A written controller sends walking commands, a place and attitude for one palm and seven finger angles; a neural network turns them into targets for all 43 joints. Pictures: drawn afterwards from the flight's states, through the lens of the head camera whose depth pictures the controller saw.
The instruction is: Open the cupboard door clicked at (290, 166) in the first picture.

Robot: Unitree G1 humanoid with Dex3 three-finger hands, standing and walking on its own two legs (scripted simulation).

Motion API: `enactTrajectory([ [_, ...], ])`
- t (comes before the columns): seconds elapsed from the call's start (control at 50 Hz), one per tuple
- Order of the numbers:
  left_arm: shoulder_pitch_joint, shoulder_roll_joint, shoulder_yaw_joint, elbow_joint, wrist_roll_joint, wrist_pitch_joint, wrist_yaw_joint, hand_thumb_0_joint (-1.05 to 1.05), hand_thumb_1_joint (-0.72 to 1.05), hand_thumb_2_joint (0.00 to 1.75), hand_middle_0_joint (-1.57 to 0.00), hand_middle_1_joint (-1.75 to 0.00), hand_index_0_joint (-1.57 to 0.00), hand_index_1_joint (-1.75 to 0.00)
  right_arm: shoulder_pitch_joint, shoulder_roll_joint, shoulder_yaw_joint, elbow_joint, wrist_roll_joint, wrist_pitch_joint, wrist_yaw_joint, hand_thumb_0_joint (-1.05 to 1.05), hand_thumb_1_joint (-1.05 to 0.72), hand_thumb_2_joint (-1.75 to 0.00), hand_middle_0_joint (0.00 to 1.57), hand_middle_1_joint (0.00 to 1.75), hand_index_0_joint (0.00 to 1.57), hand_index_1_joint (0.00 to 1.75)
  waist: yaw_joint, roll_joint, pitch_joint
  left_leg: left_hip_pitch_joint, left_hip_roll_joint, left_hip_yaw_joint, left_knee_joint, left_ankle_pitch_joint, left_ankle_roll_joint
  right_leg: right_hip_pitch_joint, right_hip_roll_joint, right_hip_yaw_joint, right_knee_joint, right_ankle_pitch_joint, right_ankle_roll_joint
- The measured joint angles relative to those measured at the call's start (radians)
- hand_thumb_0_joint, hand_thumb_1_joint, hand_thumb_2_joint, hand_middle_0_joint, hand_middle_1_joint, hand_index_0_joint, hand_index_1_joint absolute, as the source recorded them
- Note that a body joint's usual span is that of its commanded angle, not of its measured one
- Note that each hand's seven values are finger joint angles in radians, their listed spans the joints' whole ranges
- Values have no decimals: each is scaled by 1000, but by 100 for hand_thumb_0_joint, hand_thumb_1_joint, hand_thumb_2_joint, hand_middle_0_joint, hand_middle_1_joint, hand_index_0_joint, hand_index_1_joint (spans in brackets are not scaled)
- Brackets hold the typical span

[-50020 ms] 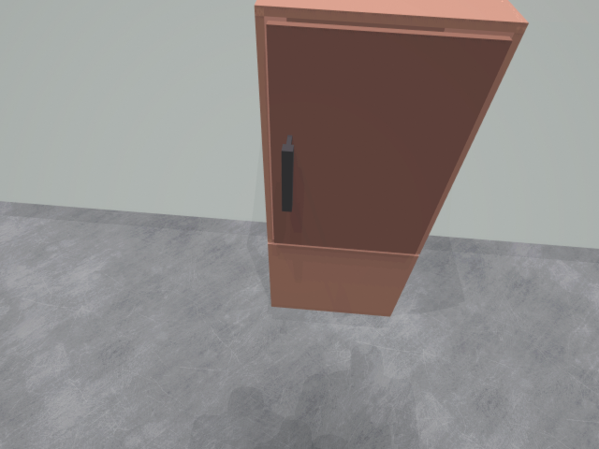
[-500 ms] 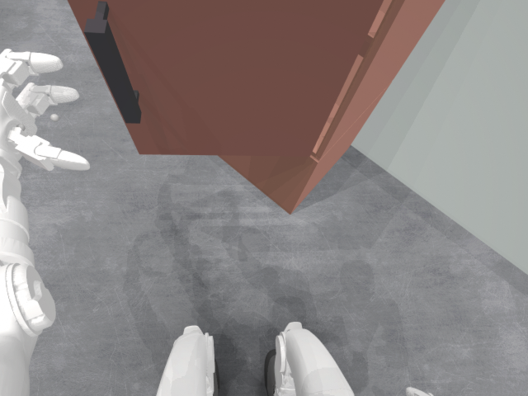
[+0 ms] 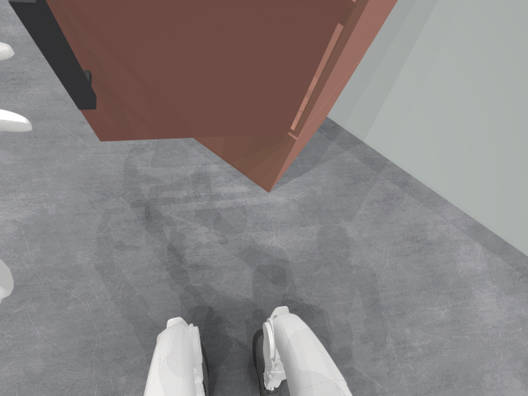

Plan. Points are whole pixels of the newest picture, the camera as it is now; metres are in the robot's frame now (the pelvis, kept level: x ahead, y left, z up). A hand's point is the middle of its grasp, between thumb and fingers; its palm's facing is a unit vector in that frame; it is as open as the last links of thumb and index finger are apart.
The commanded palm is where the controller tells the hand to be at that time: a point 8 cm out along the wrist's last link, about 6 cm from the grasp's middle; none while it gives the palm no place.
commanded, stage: move the hooked fingers beside the handle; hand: left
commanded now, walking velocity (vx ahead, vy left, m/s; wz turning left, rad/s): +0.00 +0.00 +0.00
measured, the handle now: (63, 46) +0.57 +0.21 +0.06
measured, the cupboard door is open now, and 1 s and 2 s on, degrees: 43 43 43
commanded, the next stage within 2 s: slide the fingers in behind the handle in 0.62 s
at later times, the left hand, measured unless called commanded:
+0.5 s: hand out of the picture +0.51 +0.28 +0.07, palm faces +0.04 -1.00 -0.03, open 14.0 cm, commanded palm +0.50 +0.32 +0.06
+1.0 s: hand (10, 80) +0.52 +0.26 +0.06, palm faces +0.03 -1.00 -0.01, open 14.0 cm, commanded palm +0.50 +0.29 +0.06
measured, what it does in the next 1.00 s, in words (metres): stands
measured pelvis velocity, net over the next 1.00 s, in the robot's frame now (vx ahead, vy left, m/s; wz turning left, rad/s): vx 0.00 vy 0.00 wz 0.01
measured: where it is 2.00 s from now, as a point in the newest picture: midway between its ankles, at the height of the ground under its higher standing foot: (234, 386)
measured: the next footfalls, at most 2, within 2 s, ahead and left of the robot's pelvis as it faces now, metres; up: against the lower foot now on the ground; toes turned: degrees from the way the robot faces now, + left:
none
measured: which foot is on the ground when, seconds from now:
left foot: down 0.00-1.00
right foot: down 0.00-1.00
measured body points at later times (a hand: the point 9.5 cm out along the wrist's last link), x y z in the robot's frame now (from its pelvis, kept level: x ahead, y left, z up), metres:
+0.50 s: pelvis +0.00 +0.01 +0.01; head +0.16 +0.06 +0.43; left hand +0.50 +0.33 +0.07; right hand +0.03 -0.26 -0.08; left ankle +0.02 +0.09 -0.62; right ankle +0.02 -0.12 -0.62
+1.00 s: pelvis +0.00 +0.00 +0.01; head +0.17 +0.04 +0.42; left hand +0.51 +0.31 +0.07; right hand +0.01 -0.27 -0.09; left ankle +0.02 +0.09 -0.62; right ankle +0.02 -0.12 -0.62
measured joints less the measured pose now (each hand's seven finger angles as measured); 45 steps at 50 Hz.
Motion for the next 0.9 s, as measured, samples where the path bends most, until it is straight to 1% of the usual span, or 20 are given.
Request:
enactTrajectory([
  [0.1, 48, -35, -3, -49, -15, -13, -4, -1, -50, 30, -30, -119, -30, -119, 6, 7, -6, 6, 0, 7, 10, 0, -90, -90, 20, 30, 21, 30, 18, -3, -3, 21, -4, 1, -17, 3, 4, 25, -3, 2, -22, 5, 6],
  [0.16, 67, -70, -27, -77, -29, -24, 1, -1, -50, 30, -30, -119, -30, -119, 5, 10, -12, 18, 0, 10, 14, 0, -90, -90, 20, 30, 21, 30, 31, -4, -9, 41, -10, -2, -31, 6, 6, 49, -7, -2, -39, 7, 9],
  [0.22, 73, -111, -69, -92, -40, -26, 12, -1, -50, 30, -30, -120, -29, -120, 1, 13, -20, 26, 0, 11, 17, 0, -90, -90, 20, 30, 21, 30, 41, -4, -16, 63, -17, -7, -46, 11, 7, 76, -13, -7, -57, 9, 12],
  [0.26, 70, -134, -87, -83, -40, -26, 20, -1, -50, 30, -30, -120, -30, -120, -5, 13, -22, 28, -1, 13, 17, 0, -90, -90, 20, 30, 21, 30, 43, -5, -22, 76, -21, -9, -56, 14, 8, 91, -16, -8, -67, 11, 13],
  [0.34, 68, -153, -95, -51, -26, -29, 47, -1, -50, 30, -30, -120, -30, -120, -18, 11, -22, 15, -3, 13, 14, 0, -90, -90, 20, 30, 21, 30, 34, -8, -28, 94, -24, -6, -64, 16, 10, 108, -18, -5, -73, 13, 15],
  [0.42, 84, -158, -86, -53, -13, -58, 75, -1, -50, 30, -30, -120, -30, -120, -26, 8, -24, -3, -8, 12, 16, 0, -90, -90, 20, 30, 21, 30, 29, -6, -23, 101, -22, 1, -62, 15, 11, 110, -16, 2, -68, 13, 15],
  [0.48, 73, -141, -76, -25, -9, -74, 81, -1, -50, 30, -30, -120, -30, -120, -31, 7, -17, -6, -6, 12, 15, 0, -90, -90, 20, 30, 21, 30, 26, -9, -15, 99, -20, 5, -55, 14, 12, 104, -16, 5, -57, 11, 14],
  [0.58, 36, -90, -61, 13, -3, -72, 66, -1, -50, 30, -30, -120, -30, -120, -34, 3, -5, -2, -2, 9, 6, 0, -90, -90, 20, 30, 21, 30, 18, -8, -2, 64, -19, -1, -30, 12, 9, 70, -15, 0, -30, 7, 10],
  [0.62, 31, -83, -65, -2, -10, -76, 56, -1, -50, 30, -30, -120, -30, -120, -29, 4, -7, 4, -3, 8, 5, 0, -90, -90, 20, 30, 21, 30, 21, -7, -1, 49, -19, -3, -22, 11, 7, 56, -16, -2, -21, 5, 8],
  [0.68, 22, -82, -65, -14, -23, -79, 35, -1, -50, 30, -30, -120, -30, -120, -25, 3, -8, 20, -3, 12, 4, 0, -90, -90, 20, 30, 21, 30, 26, -5, -2, 36, -18, -7, -15, 11, 4, 43, -15, -6, -15, 4, 6],
  [0.76, 6, -81, -71, -1, -31, -52, 21, -1, -50, 30, -30, -120, -30, -120, -20, 2, -5, 28, 0, 17, 2, 0, -90, -90, 20, 30, 21, 30, 25, -4, -4, 29, -17, -11, -13, 11, 3, 38, -13, -9, -13, 3, 4],
  [0.82, 16, -90, -76, -14, -26, -36, 27, -1, -50, 30, -30, -120, -30, -120, -15, 3, -9, 25, 0, 16, 2, 0, -90, -90, 20, 30, 21, 30, 23, -3, -8, 30, -15, -11, -15, 11, 1, 38, -11, -9, -16, 4, 2],
  [0.9, 32, -113, -77, -32, -23, -41, 48, -1, -50, 30, -30, -120, -30, -120, -13, 4, -12, 23, -2, 14, 6, 0, -90, -90, 20, 30, 21, 30, 22, -2, -10, 38, -12, -9, -21, 10, -1, 44, -8, -7, -21, 5, 1],
])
